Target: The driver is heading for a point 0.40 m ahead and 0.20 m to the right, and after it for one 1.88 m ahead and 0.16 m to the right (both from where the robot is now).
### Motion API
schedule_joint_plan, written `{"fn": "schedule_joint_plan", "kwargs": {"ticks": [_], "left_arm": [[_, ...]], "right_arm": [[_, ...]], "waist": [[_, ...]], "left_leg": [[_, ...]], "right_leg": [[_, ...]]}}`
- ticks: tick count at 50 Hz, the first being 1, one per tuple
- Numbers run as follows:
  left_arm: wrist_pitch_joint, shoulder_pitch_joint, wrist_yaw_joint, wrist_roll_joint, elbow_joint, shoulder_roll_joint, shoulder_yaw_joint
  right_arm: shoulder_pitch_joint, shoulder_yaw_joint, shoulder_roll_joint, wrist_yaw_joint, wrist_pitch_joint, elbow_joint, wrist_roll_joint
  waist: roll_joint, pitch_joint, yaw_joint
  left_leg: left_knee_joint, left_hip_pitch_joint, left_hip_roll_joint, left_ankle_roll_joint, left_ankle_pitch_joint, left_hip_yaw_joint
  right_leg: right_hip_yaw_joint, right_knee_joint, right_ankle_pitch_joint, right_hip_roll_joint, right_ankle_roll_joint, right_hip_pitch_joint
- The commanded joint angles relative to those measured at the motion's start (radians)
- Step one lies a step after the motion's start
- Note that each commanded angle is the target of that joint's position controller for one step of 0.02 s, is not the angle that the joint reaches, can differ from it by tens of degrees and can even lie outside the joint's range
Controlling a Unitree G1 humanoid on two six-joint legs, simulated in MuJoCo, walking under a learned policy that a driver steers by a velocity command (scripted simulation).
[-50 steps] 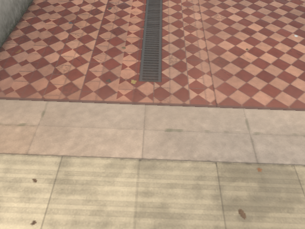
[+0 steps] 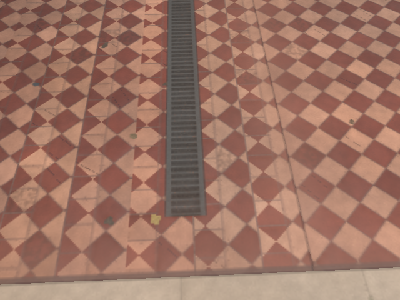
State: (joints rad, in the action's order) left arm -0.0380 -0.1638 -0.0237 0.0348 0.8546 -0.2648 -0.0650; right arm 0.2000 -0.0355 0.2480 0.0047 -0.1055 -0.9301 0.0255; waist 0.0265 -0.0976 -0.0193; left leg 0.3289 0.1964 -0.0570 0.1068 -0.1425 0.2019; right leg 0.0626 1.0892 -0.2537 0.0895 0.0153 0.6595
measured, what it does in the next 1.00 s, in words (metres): walks ahead, turning right: right foot, then left foot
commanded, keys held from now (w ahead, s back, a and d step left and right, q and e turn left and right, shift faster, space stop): e+shift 0.20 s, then w+e+shift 0.40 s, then q+shift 0.40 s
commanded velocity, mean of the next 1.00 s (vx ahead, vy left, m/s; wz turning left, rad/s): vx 0.42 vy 0.00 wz -0.48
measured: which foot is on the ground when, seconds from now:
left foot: down 0.00-0.24, up 0.26-0.64, down 0.66-1.00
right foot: up 0.00-0.20, down 0.22-0.64, up 0.66-1.00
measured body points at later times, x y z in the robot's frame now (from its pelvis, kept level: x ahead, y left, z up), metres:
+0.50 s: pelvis +0.21 -0.04 +0.00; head +0.22 -0.07 +0.45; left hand +0.37 +0.21 -0.10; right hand +0.32 -0.36 -0.09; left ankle +0.35 +0.11 -0.69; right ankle +0.20 -0.11 -0.74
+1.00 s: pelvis +0.44 -0.10 +0.00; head +0.49 -0.11 +0.44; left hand +0.78 -0.04 -0.06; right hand +0.28 -0.35 -0.11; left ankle +0.42 +0.04 -0.74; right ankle +0.49 -0.26 -0.72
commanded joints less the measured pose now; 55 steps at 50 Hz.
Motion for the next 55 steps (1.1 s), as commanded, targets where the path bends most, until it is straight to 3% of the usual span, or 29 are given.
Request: {"fn": "schedule_joint_plan", "kwargs": {"ticks": [1,6,10,11,12,13,14,15,17,20,21,24,28,30,32,33,34,35,36,38,40,42,45,50,51,52,53,54,55], "left_arm": [[0.009,-0.128,0.011,-0.014,-0.038,-0.021,-0.006],[0.018,-0.003,0.06,-0.02,-0.127,-0.06,-0.02],[0.016,-0.135,0.073,-0.016,-0.144,-0.118,-0.055],[0.012,-0.225,0.056,-0.014,-0.131,-0.167,-0.082],[0.018,-0.24,0.036,-0.003,-0.135,-0.275,-0.115],[0.007,-0.262,0.043,-0.015,-0.16,-0.308,-0.115],[-0.012,-0.277,0.053,-0.017,-0.171,-0.26,-0.101],[-0.026,-0.233,0.048,-0.011,-0.18,-0.216,-0.087],[-0.032,-0.126,0.037,0.001,-0.208,-0.16,-0.062],[-0.023,-0.107,0.007,-0.006,-0.238,-0.168,-0.064],[0.0,-0.156,0.018,-0.067,-0.193,-0.227,-0.077],[0.024,-0.186,0.048,-0.057,-0.214,-0.201,-0.075],[0.022,-0.17,0.06,-0.056,-0.231,-0.217,-0.081],[0.018,-0.098,0.063,-0.053,-0.255,-0.213,-0.08],[0.002,-0.123,0.051,-0.065,-0.232,-0.159,-0.058],[-0.017,-0.151,0.041,-0.055,-0.228,-0.073,-0.029],[-0.04,-0.229,0.022,0.027,-0.253,0.06,0.011],[-0.055,-0.248,0.008,0.039,-0.237,-0.04,0.003],[-0.056,-0.165,0.004,0.012,-0.233,-0.108,-0.01],[-0.06,-0.04,0.009,-0.056,-0.258,-0.135,-0.015],[-0.064,0.03,0.015,-0.066,-0.29,-0.103,-0.007],[-0.066,0.079,0.019,-0.048,-0.314,-0.048,0.015],[-0.058,0.147,0.021,-0.026,-0.323,-0.053,0.016],[-0.049,0.13,0.028,-0.026,-0.307,-0.108,-0.013],[-0.051,0.073,0.02,-0.038,-0.294,-0.136,-0.024],[-0.044,-0.036,0.003,-0.06,-0.287,-0.198,-0.038],[-0.025,-0.036,0.003,-0.084,-0.291,-0.184,-0.024],[-0.008,-0.01,0.005,-0.06,-0.279,-0.149,-0.029],[-0.001,0.037,0.0,-0.048,-0.292,-0.083,-0.014]], "right_arm": [[-0.133,-0.027,0.136,-0.039,0.003,0.1,-0.006],[-0.112,-0.039,0.171,-0.064,0.067,0.113,-0.03],[-0.156,-0.051,0.176,-0.072,0.104,0.148,-0.059],[-0.129,-0.054,0.178,-0.064,0.108,0.15,-0.057],[-0.128,-0.04,0.124,-0.049,0.104,0.185,-0.022],[-0.1,-0.029,0.085,-0.023,0.078,0.248,-0.014],[-0.181,-0.033,0.129,0.008,0.031,0.256,-0.048],[-0.25,-0.041,0.155,0.023,0.001,0.273,-0.07],[-0.232,-0.056,0.167,0.016,-0.016,0.243,-0.031],[-0.234,-0.062,0.13,0.008,-0.014,0.233,-0.02],[-0.18,-0.017,0.051,0.024,0.048,0.222,0.066],[-0.228,-0.01,0.068,0.026,0.094,0.276,0.026],[-0.28,-0.014,0.107,0.01,0.068,0.329,-0.005],[-0.202,-0.02,0.124,-0.001,0.053,0.322,-0.022],[0.018,-0.036,0.159,-0.016,0.031,0.258,0.0],[0.126,-0.051,0.218,-0.026,0.014,0.243,0.031],[0.212,-0.089,0.32,-0.025,-0.016,0.222,-0.015],[0.188,-0.087,0.286,-0.011,-0.031,0.208,-0.031],[0.141,-0.07,0.2,-0.006,-0.032,0.219,-0.04],[0.087,-0.052,0.148,0.009,-0.013,0.234,-0.029],[0.112,-0.036,0.114,0.015,-0.002,0.217,-0.04],[0.149,-0.049,0.156,0.002,0.014,0.193,-0.049],[0.152,-0.084,0.246,-0.027,0.054,0.2,-0.059],[0.077,-0.09,0.212,-0.054,0.089,0.262,-0.075],[0.062,-0.084,0.181,-0.053,0.088,0.282,-0.068],[0.072,-0.064,0.111,-0.048,0.084,0.315,-0.044],[0.277,-0.042,0.051,-0.041,0.076,0.309,-0.036],[0.34,-0.06,0.158,-0.035,0.088,0.283,-0.051],[0.266,-0.079,0.204,-0.039,0.106,0.276,-0.06]], "waist": [[-0.104,0.135,0.068],[-0.093,0.148,0.015],[-0.098,0.178,0.091],[-0.024,0.226,0.137],[0.189,0.233,0.099],[0.296,0.385,0.045],[0.142,0.379,0.112],[0.093,0.244,0.105],[-0.03,0.147,0.024],[-0.001,0.159,0.019],[0.051,0.147,0.027],[0.104,0.104,0.069],[0.12,0.107,0.101],[0.103,0.126,0.054],[0.052,0.171,-0.031],[-0.08,0.214,-0.068],[-0.279,0.28,-0.012],[-0.266,0.19,0.003],[-0.154,0.092,-0.004],[-0.084,0.085,0.001],[-0.128,0.097,0.001],[-0.164,0.129,-0.002],[-0.195,0.175,0.0],[-0.185,0.198,0.063],[-0.157,0.244,0.085],[-0.006,0.37,0.107],[0.22,0.503,0.011],[0.235,0.493,-0.004],[0.15,0.356,0.012]], "left_leg": [[-0.09,0.074,0.244,0.101,0.621,0.005],[0.021,-0.135,0.322,0.08,0.522,0.016],[0.315,-0.147,0.324,0.005,0.686,0.041],[0.505,-0.045,0.287,-0.043,0.564,0.037],[0.76,0.162,0.169,-0.093,-0.054,0.038],[1.024,0.559,-0.035,-0.119,-0.531,-0.161],[1.051,0.7,0.006,-0.077,-0.444,-0.353],[1.007,0.748,0.034,-0.047,-0.361,-0.348],[0.798,0.591,0.096,-0.049,-0.254,-0.348],[0.563,0.369,0.062,-0.1,-0.119,-0.287],[0.594,0.34,0.082,-0.14,-0.101,-0.219],[0.475,0.343,0.068,-0.203,-0.117,-0.207],[0.285,0.274,0.044,-0.207,-0.106,-0.245],[0.198,0.102,0.029,-0.182,-0.093,-0.258],[0.098,-0.13,0.057,-0.138,-0.085,-0.228],[0.006,-0.253,0.228,-0.098,-0.243,-0.417],[-0.1,-0.442,0.434,0.073,-0.339,-0.916],[-0.112,-0.414,0.488,0.162,-0.366,-1.089],[-0.076,-0.352,0.44,0.167,-0.176,-0.938],[-0.025,-0.258,0.313,0.129,0.275,-0.656],[-0.007,-0.207,0.235,0.098,0.632,-0.538],[0.016,-0.182,0.204,0.091,0.76,-0.491],[0.036,-0.077,0.174,0.062,0.653,-0.485],[0.136,0.012,0.13,-0.023,0.389,-0.583],[0.243,0.068,0.084,-0.058,0.343,-0.562],[0.496,0.231,0.021,-0.105,-0.006,-0.491],[0.697,0.411,-0.062,-0.125,-0.644,-0.414],[0.853,0.445,0.046,-0.158,-0.592,-0.353],[0.918,0.501,0.079,-0.189,-0.501,-0.317]], "right_leg": [[-0.075,-0.194,0.225,0.01,0.006,-0.189],[-0.129,-0.372,0.244,-0.006,-0.035,-0.113],[-0.196,-0.496,0.125,-0.1,-0.123,-0.264],[-0.12,-0.558,0.249,-0.11,-0.185,-0.444],[0.155,-0.583,0.446,0.024,-0.276,-0.57],[0.73,-0.733,-0.124,0.177,-0.497,-0.876],[0.861,-0.892,-0.573,0.223,-0.463,-0.907],[0.808,-0.931,-0.674,0.216,-0.404,-0.81],[0.611,-0.908,-0.472,0.139,-0.32,-0.539],[0.415,-0.887,-0.263,0.004,-0.266,-0.399],[0.325,-0.863,-0.183,-0.052,-0.252,-0.374],[0.386,-0.878,-0.257,-0.07,-0.267,-0.328],[0.462,-0.83,-0.243,-0.055,-0.255,-0.365],[0.491,-0.78,-0.24,-0.059,-0.231,-0.299],[0.41,-0.615,-0.212,-0.104,-0.186,-0.259],[0.284,-0.359,-0.183,-0.177,-0.14,-0.194],[0.185,-0.071,-0.304,-0.252,-0.09,0.04],[0.172,0.071,-0.282,-0.19,-0.076,0.184],[0.166,0.135,-0.214,-0.155,-0.061,0.219],[0.055,0.093,-0.117,-0.088,-0.032,0.166],[0.01,-0.041,-0.085,-0.077,0.003,0.086],[-0.03,-0.206,-0.067,-0.117,0.025,0.016],[-0.041,-0.4,0.061,-0.185,0.027,-0.152],[0.029,-0.7,0.278,-0.174,-0.01,-0.415],[0.047,-0.747,0.382,-0.109,-0.042,-0.559],[0.213,-0.679,0.689,0.123,-0.131,-0.821],[0.478,-0.61,0.978,0.387,-0.298,-0.985],[0.526,-0.642,0.786,0.43,-0.356,-0.891],[0.388,-0.665,0.65,0.33,-0.322,-0.797]]}}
